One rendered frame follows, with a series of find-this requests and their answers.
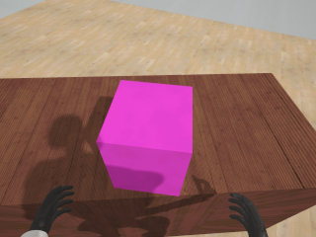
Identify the carton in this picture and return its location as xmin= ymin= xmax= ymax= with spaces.
xmin=96 ymin=80 xmax=193 ymax=197

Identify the right robot hand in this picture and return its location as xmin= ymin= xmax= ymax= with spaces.
xmin=228 ymin=193 xmax=269 ymax=237

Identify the pedestal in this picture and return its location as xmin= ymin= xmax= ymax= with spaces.
xmin=0 ymin=73 xmax=316 ymax=237

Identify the left robot hand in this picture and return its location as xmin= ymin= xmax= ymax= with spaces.
xmin=29 ymin=185 xmax=75 ymax=234

